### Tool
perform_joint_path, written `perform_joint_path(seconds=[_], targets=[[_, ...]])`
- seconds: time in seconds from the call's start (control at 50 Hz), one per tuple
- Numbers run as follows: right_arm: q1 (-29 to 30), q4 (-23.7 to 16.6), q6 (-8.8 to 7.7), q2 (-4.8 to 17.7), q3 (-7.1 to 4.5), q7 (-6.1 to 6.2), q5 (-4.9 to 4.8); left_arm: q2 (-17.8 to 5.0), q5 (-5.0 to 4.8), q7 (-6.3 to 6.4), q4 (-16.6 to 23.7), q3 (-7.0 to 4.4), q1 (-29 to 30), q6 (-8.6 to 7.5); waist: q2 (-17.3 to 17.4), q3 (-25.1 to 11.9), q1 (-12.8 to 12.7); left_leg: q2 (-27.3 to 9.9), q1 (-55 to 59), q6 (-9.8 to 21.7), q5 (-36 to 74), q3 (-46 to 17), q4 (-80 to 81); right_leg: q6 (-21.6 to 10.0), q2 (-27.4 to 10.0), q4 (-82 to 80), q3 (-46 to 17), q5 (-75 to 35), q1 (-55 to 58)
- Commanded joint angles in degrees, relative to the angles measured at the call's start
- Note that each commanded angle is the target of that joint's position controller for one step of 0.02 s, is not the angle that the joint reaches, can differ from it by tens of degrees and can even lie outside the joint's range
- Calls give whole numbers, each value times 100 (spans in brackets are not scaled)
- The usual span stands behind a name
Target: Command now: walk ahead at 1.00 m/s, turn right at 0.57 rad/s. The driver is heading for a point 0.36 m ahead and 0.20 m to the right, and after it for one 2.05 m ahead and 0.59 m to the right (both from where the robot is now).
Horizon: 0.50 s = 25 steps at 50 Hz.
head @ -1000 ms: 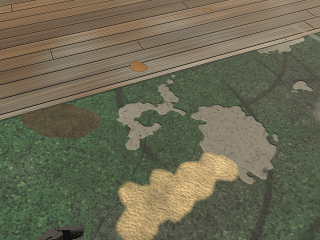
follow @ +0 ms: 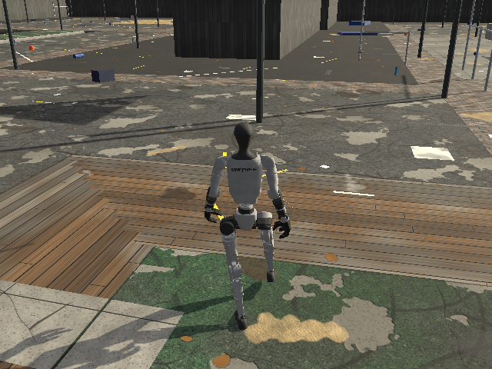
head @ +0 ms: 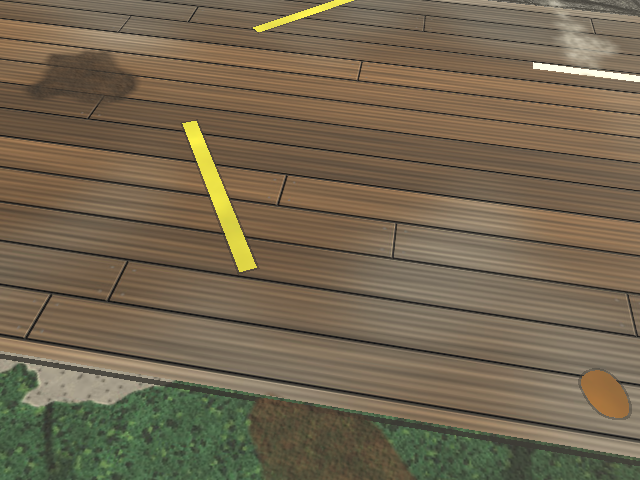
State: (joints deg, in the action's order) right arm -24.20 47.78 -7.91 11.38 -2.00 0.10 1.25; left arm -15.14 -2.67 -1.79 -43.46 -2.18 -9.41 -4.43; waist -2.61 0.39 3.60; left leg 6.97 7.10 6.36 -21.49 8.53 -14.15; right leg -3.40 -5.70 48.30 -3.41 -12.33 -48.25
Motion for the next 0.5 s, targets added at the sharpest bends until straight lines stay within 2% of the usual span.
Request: perform_joint_path(seconds=[0.02, 0.06, 0.08, 0.1, 0.12, 0.14, 0.16, 0.18, 0.2, 0.22, 0.24, 0.26, 0.28, 0.3, 0.32, 0.34, 0.36, 0.38, 0.4, 0.44, 0.48, 0.5], targets=[[-25, -209, -37, 978, -176, 172, 19, -216, -15, -195, 602, -49, 887, -205, 497, 614, 40, -1305, -731, -940, 4924, 208, 520, -154, 449, -909, 738, -510, 771], [18, -228, 86, 1254, -218, 283, 55, -388, -18, -286, 681, -136, 759, -210, 790, 297, -159, -1454, -95, -1054, 7304, 352, -171, -310, 878, -1074, 1325, -57, 1192], [117, -252, 178, 1414, -263, 371, 69, -503, -44, -304, 678, -192, 443, -155, 1001, 99, -426, -1601, 86, -1061, 8451, 397, -757, -359, 1034, -986, 1524, 312, 1543], [354, -320, 257, 1564, -320, 464, 80, -677, -57, -297, 574, -276, -184, -53, 1241, -141, -842, -1761, 20, -1035, 9503, 375, -1534, -432, 1148, -787, 1603, 816, 2168], [901, -478, 293, 1665, -359, 485, 110, -1049, -48, -239, 248, -449, -1540, 72, 1260, -579, -1578, -1860, -555, -975, 9906, 242, -2929, -667, 1085, -580, 1323, 1196, 3499], [1874, -725, 255, 1800, -409, 403, 15, -1358, -9, -113, -234, -590, -3421, 186, 794, -985, -2634, -1430, -1701, -906, 8324, 256, -5686, -1110, 596, -1158, 482, 727, 5308], [2394, -1042, -7, 401, -64, 126, 23, -981, 189, -93, -664, -439, -3643, 256, -1976, -321, -2233, 140, -4510, -947, -636, -40, -8979, -1341, 550, -1014, -146, 302, 6419], [949, -1410, -234, -132, 182, -71, -331, -784, 420, -91, -186, -242, -2357, 56, -2069, -1126, -725, -22, -6152, -700, -1442, -1691, -9672, -2257, -286, -1648, -3285, 3231, 6897], [1295, -1567, -409, 440, 166, -195, -377, -455, 394, -67, 129, -251, -2233, 40, -877, -1308, -1037, -201, -6232, -321, -790, -1960, -8972, -2268, -643, -2953, -4251, 5056, 6713], [1574, -1693, -445, 631, 107, -246, -343, -466, 332, -65, 184, -252, -1939, -29, 469, -541, -632, -430, -6050, -70, -211, -1801, -7938, -1940, -643, -3603, -4263, 5320, 5619], [1338, -1613, -370, 666, 91, -225, -214, -554, 285, -71, 395, -256, -1318, -112, 1010, -247, -143, -728, -5626, -97, 164, -1841, -7178, -1887, -583, -3679, -4114, 5206, 4617], [1257, -1537, -266, 692, 90, -171, -78, -683, 278, -50, 559, -278, -886, -142, 1121, 75, 36, -849, -5178, -258, 289, -1867, -6756, -1886, -294, -3760, -3895, 4828, 3638], [1210, -1494, -152, 882, 27, -101, -59, -656, 273, -12, 666, -273, -699, -153, 1110, 272, 126, -990, -4851, -431, 399, -1858, -6330, -1817, -35, -3833, -3468, 4340, 3022], [1247, -1504, -73, 974, -10, -12, -65, -609, 237, 24, 677, -253, -634, -155, 1046, 372, 167, -1106, -4586, -587, 426, -1763, -5800, -1750, 173, -3806, -3028, 3885, 2552], [1532, -1621, -44, 976, 2, 71, -16, -575, 185, 82, 676, -244, -660, -171, 941, 483, 66, -1153, -4316, -721, 668, -1611, -5113, -1717, 374, -3785, -2589, 3293, 2140], [1947, -1784, -33, 867, 47, 116, 68, -591, 132, 153, 648, -252, -732, -166, 746, 544, -110, -1123, -3979, -841, 1135, -1437, -4392, -1655, 556, -3736, -2175, 2738, 1800], [2320, -1910, -25, 683, 101, 124, 84, -624, 74, 216, 599, -271, -794, -133, 514, 514, -285, -1014, -3485, -922, 1672, -1291, -3590, -1506, 797, -3640, -1810, 2553, 1533], [2607, -2015, -13, 516, 135, 122, 43, -690, 34, 252, 548, -299, -859, -91, 268, 447, -462, -848, -3018, -991, 2141, -1143, -2875, -1318, 969, -3520, -1599, 2538, 1373], [2774, -2085, -4, 473, 122, 115, -54, -743, 14, 257, 491, -327, -1021, -57, 76, 283, -650, -665, -2661, -1077, 2481, -1059, -2468, -1193, 986, -3424, -1642, 2705, 1423], [2779, -2122, 6, 697, -20, 101, -279, -703, -64, 269, 406, -341, -1235, -4, -231, 27, -769, -513, -2443, -1201, 2540, -1315, -1759, -1033, 887, -3075, -2030, 3206, 2153], [2690, -2089, -48, 956, -167, 79, -411, -579, -62, 289, 374, -342, -1293, 42, -441, -74, -691, -564, -2438, -1122, 2207, -1520, -1309, -868, 718, -2531, -2321, 3143, 3035], [2293, -1990, -91, 1113, -282, 73, -428, -554, -16, 284, 409, -343, -1217, 67, -504, -283, -422, -552, -2080, -985, 1884, -1474, -1243, -732, 676, -2007, -2334, 2545, 3310]])
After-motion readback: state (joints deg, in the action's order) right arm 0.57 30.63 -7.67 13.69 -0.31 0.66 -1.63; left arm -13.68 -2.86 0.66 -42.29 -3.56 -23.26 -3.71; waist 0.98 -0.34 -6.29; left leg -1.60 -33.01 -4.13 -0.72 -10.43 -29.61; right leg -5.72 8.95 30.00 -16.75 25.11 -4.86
